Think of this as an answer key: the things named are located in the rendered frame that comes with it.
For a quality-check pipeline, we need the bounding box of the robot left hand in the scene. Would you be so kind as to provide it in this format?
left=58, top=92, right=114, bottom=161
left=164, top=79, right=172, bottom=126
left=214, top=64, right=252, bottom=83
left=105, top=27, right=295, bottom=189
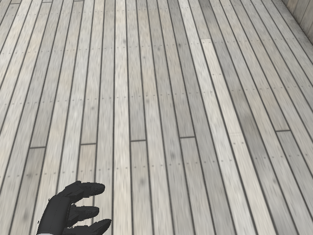
left=36, top=180, right=112, bottom=235

